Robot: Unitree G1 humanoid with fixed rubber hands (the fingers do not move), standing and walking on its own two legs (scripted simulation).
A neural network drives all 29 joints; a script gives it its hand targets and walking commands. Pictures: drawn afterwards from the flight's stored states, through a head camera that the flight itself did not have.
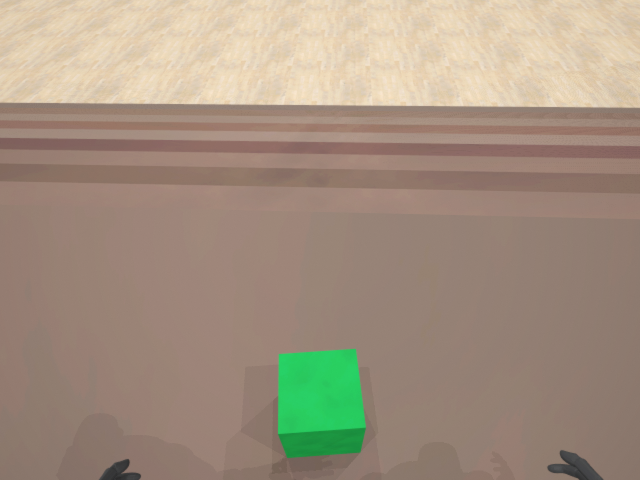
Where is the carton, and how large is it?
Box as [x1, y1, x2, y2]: [278, 349, 365, 457]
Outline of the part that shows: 355,349 279,354 278,434 287,457 360,451 365,424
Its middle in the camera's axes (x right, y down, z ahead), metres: +0.00 +0.47 +1.09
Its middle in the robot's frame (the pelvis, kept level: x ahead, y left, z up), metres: +0.41 +0.04 -0.66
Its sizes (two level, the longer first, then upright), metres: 0.210 0.200 0.250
